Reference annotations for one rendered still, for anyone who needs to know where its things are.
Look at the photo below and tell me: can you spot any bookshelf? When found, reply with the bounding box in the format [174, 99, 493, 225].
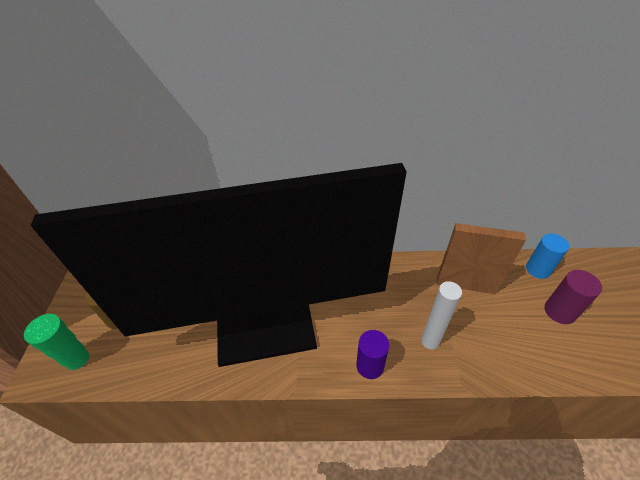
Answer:
[0, 164, 68, 398]

